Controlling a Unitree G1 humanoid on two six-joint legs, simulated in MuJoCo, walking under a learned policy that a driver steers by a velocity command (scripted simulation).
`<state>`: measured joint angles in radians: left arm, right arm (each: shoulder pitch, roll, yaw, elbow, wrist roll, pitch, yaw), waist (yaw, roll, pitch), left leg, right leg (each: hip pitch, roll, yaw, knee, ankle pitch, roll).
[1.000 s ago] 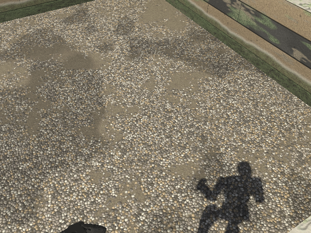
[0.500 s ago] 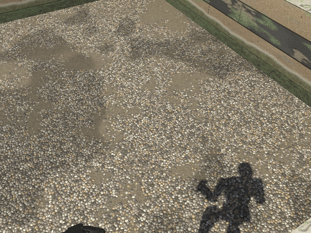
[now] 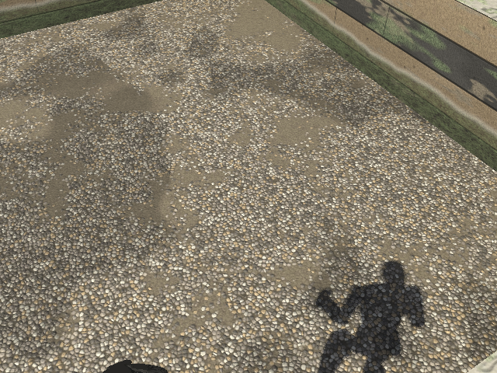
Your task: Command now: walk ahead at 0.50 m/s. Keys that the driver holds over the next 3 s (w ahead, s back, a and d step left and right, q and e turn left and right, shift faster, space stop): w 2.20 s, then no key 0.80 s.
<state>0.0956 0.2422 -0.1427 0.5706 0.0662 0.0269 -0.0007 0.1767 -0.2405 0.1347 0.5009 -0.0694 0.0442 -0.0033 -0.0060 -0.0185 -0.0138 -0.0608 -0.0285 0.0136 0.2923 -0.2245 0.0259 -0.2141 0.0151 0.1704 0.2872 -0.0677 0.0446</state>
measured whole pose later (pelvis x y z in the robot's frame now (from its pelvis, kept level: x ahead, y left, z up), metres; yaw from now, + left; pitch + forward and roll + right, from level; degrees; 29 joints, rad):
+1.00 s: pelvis +0.00 +0.00 +0.00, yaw +0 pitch +0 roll +0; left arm 0.10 0.24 -0.14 0.57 0.06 0.03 0.00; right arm 0.18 -0.24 0.13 0.50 -0.06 0.05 -0.01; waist 0.00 -0.02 -0.02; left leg -0.06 -0.03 -0.01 0.29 -0.23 0.02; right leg -0.21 0.02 0.17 0.29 -0.07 0.04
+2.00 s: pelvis +0.00 +0.00 +0.00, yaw +1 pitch +0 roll +0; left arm 0.10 0.25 -0.14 0.58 0.07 0.03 0.00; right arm 0.18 -0.24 0.14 0.50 -0.07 0.05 -0.01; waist 0.00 -0.01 -0.02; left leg -0.06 -0.03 -0.03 0.29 -0.23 0.02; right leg -0.21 0.01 0.16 0.28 -0.07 0.04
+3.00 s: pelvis +0.02 -0.01 +0.00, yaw +1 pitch +0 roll +0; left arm 0.27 0.22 -0.06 0.80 -0.01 0.03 0.04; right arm 0.37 -0.22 0.06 0.75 -0.01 0.07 -0.05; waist -0.02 -0.02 -0.01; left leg 0.02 -0.01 -0.05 0.17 -0.19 0.00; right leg -0.17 0.02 0.15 0.23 -0.06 0.02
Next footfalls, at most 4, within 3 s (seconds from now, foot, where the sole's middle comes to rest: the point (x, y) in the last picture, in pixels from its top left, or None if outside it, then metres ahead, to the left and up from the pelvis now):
none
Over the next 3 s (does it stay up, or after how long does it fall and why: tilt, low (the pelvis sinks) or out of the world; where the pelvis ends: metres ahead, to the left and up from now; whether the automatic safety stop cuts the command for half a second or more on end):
stays up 0.02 -0.01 0.00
